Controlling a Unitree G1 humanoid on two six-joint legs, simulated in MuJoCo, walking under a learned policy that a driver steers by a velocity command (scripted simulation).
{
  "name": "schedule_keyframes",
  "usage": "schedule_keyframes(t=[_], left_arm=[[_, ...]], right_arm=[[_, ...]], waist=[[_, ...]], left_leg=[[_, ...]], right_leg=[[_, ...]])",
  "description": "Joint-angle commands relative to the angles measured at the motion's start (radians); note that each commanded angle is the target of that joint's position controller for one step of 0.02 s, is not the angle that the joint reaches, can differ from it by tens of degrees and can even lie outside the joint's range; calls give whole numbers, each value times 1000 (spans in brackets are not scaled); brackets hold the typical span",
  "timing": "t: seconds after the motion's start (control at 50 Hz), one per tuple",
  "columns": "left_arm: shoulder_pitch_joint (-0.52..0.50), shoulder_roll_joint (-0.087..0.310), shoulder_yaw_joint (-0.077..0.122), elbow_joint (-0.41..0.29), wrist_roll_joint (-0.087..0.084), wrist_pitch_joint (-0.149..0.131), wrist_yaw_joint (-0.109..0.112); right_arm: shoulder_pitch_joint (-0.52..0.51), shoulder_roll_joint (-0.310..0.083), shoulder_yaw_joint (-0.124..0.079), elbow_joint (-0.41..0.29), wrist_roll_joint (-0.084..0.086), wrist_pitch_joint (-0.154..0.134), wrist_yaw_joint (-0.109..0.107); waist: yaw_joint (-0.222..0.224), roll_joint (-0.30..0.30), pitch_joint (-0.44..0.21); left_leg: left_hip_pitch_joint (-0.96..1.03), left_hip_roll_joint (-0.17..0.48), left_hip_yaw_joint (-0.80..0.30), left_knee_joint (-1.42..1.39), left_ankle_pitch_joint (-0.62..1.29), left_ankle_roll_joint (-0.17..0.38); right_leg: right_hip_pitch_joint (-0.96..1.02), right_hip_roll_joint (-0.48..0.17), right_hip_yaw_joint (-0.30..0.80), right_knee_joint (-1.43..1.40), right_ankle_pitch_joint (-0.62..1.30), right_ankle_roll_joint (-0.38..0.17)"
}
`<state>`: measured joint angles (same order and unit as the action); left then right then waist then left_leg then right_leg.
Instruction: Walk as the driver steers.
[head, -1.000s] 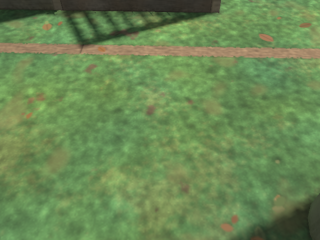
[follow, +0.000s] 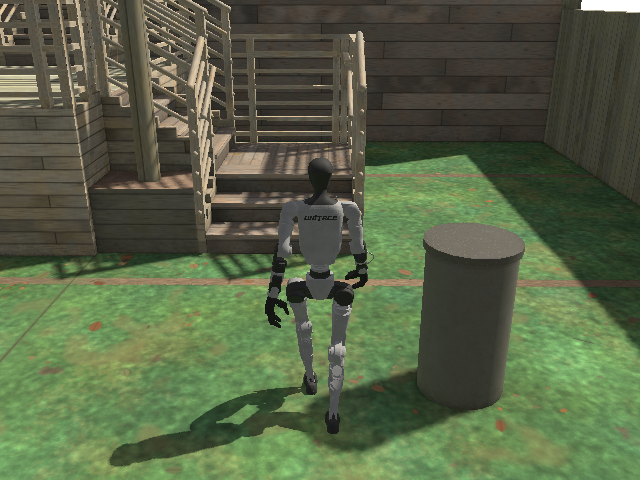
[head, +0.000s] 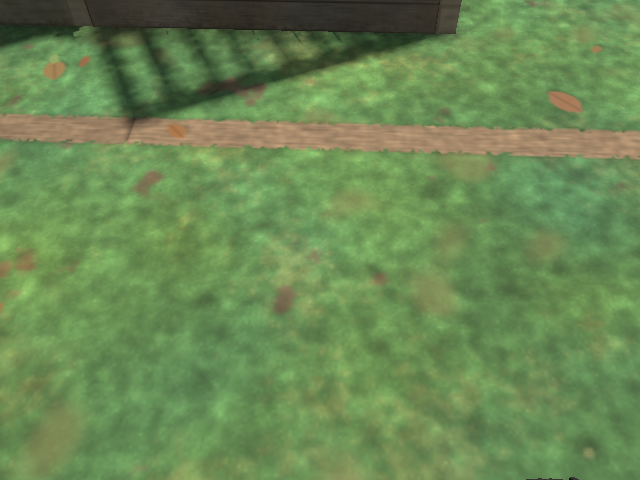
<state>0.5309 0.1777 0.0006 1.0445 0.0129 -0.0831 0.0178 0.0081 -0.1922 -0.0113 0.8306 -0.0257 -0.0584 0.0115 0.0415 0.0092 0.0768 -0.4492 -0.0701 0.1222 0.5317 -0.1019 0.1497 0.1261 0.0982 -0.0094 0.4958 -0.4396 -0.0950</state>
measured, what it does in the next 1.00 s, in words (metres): walks ahead: right foot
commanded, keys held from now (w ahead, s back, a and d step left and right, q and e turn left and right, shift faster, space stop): w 0.68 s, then w+q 0.32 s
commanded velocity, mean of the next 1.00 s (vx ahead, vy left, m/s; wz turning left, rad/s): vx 0.50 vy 0.00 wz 0.09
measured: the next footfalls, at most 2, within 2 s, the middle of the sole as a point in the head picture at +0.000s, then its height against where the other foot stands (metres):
right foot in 0.54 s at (410, 469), level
left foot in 1.10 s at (327, 346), level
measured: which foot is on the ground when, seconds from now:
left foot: down 0.00-0.56, up 0.58-1.00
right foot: down 0.00-0.00, up 0.02-0.52, down 0.54-1.00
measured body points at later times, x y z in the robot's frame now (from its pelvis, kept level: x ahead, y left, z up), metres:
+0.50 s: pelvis +0.27 -0.02 +0.02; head +0.30 -0.03 +0.47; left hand +0.48 +0.18 -0.09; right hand +0.16 -0.25 -0.12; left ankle +0.12 +0.05 -0.72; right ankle +0.43 -0.13 -0.69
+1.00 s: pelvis +0.54 -0.04 +0.02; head +0.57 -0.04 +0.47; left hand +0.44 +0.18 -0.12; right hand +0.72 -0.24 -0.11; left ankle +0.69 +0.08 -0.67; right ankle +0.43 -0.12 -0.72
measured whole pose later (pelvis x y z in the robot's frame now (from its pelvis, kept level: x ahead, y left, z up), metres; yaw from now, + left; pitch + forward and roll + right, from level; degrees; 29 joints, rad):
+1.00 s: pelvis +0.54 -0.04 +0.02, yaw +8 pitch +0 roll -1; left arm 0.44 0.18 0.02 1.04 0.02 -0.11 0.02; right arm 0.08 -0.19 -0.03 0.91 -0.02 -0.03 0.04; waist 0.04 0.03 0.05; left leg -0.63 0.06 0.08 0.69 0.00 0.10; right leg 0.10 0.07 -0.20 0.18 -0.29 -0.07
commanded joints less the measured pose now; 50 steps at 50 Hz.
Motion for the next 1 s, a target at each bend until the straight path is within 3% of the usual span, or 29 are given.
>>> schedule_keyframes(t=[0.02,0.04,0.06,0.08,0.12,0.14,0.2,0.24,0.34,0.42,0.46,0.5,0.52,0.54,0.56,0.58,0.6,0.62,0.64,0.66,0.68,0.72,0.76,0.82,0.9,0.96,1.0], left_arm=[[84,60,19,-78,-21,-7,-11],[-7,145,33,-91,6,-5,-9],[-100,157,40,-119,9,-9,-17],[-129,143,41,-124,11,-8,-21],[-110,92,33,-116,26,17,-32],[-105,73,30,-113,27,26,-36],[-210,80,32,-151,25,40,-45],[-316,90,33,-185,21,43,-46],[-503,74,22,-236,8,41,-50],[-609,80,20,-269,8,35,-48],[-636,88,21,-285,11,27,-47],[-564,103,30,-268,12,17,-42],[-451,119,40,-232,8,8,-32],[-268,148,56,-169,19,-3,-21],[-77,228,80,-131,46,-11,-7],[-24,306,103,-116,49,-4,-11],[-86,235,92,-122,6,12,-22],[-200,201,81,-137,-4,12,-25],[-256,152,71,-142,-1,5,-29],[-270,125,64,-136,-1,-1,-27],[-269,93,54,-122,-2,-6,-24],[-217,91,52,-101,-1,-23,-21],[-184,125,58,-86,-3,-31,-17],[-133,115,50,-69,1,-35,-16],[-102,116,48,-58,5,-40,-10],[-39,117,44,-32,6,-37,4],[-31,134,46,-21,9,-31,14]], right_arm=[[473,-251,-83,94,-13,7,-17],[356,-207,-78,78,22,8,-4],[270,-149,-63,63,24,2,0],[246,-101,-51,73,17,-8,3],[269,-65,-35,108,12,-31,-4],[296,-69,-34,124,13,-41,-5],[358,-111,-40,158,18,-55,-3],[399,-114,-36,170,20,-53,-2],[506,-109,-26,202,20,-49,-8],[565,-115,-22,226,6,-42,-20],[567,-140,-30,237,1,-39,-26],[530,-147,-32,239,-2,-37,-31],[512,-147,-30,235,4,-39,-28],[486,-145,-27,230,10,-39,-26],[470,-118,-17,193,20,-43,-24],[598,-29,-5,185,57,-41,-16],[517,-148,-41,195,22,-38,-22],[437,-132,-44,156,19,-44,-17],[394,-110,-41,148,19,-46,-14],[377,-97,-44,147,11,-36,-11],[393,-74,-40,149,1,-21,-4],[406,-41,-37,156,-2,1,7],[345,-46,-41,136,0,10,14],[217,-54,-42,90,7,13,21],[83,-37,-27,50,6,12,28],[-11,-36,-19,14,0,15,29],[-18,-46,-22,3,-2,14,28]], waist=[[-130,213,-358],[-122,45,-216],[-96,16,-90],[-60,-41,-8],[-6,-27,6],[1,-15,4],[-4,12,25],[-29,15,41],[-93,45,30],[-124,58,35],[-118,60,42],[-68,67,13],[-21,68,-50],[57,50,-144],[123,-23,-271],[71,-254,-399],[64,-71,-326],[16,-74,-178],[-11,-34,-111],[-37,-35,-69],[-65,-52,-61],[-77,-54,-63],[-78,-59,-22],[-56,-68,15],[-27,-78,23],[2,-58,36],[-9,-66,28]], left_leg=[[790,478,-833,-176,-164,261],[638,432,-776,-277,-334,242],[489,405,-654,-331,-366,217],[358,368,-567,-373,-274,181],[230,296,-424,-400,-120,124],[213,280,-381,-408,-55,117],[215,249,-288,-444,27,103],[256,229,-251,-451,97,81],[378,207,-192,-416,264,23],[532,246,-196,-358,374,41],[594,281,-199,-323,434,52],[600,289,-178,-228,632,35],[582,277,-167,-118,747,23],[500,241,-132,66,716,2],[286,196,-100,345,397,-16],[-71,3,-46,724,-340,-59],[-171,43,-176,799,-375,-38],[-196,84,-177,766,-279,-36],[-166,116,-173,710,-216,-41],[-132,136,-167,665,-195,-49],[-87,149,-163,625,-184,-61],[-73,141,-153,601,-175,-74],[-143,151,-149,561,-113,-80],[-235,155,-147,465,18,-84],[-182,139,-76,254,160,-77],[-171,119,-12,160,139,-53],[-144,93,13,119,60,-26]], right_leg=[[-654,18,28,956,-73,16],[-750,-57,88,941,25,-13],[-761,-97,79,891,101,-18],[-723,-130,75,821,128,-18],[-618,-168,74,723,148,4],[-603,-172,61,695,157,14],[-686,-205,21,589,252,41],[-756,-218,-3,490,338,57],[-768,-185,-53,248,479,70],[-790,-152,-67,140,430,53],[-784,-142,-61,90,371,30],[-652,-101,-77,32,291,-5],[-506,-68,-88,5,289,-25],[-278,-69,-75,-31,334,-57],[-7,-274,144,-31,251,-113],[250,-546,629,-131,178,-267],[177,-490,645,-182,160,-239],[27,-454,483,-217,229,-208],[-91,-411,384,-257,333,-180],[-170,-370,308,-278,395,-152],[-226,-339,250,-299,429,-129],[-250,-328,183,-329,477,-118],[-265,-319,122,-371,453,-105],[-247,-297,34,-394,491,-76],[-229,-270,-86,-389,613,-46],[-135,-305,-122,-363,719,-40],[-59,-327,-148,-295,877,-33]])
